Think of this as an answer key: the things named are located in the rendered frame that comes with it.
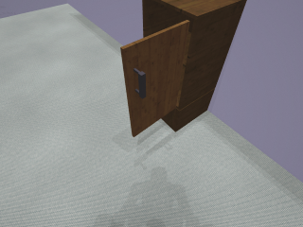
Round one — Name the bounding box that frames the cupboard door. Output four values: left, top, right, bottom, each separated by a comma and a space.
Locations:
120, 20, 190, 137

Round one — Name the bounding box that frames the handle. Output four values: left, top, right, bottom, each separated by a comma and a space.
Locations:
134, 68, 147, 99

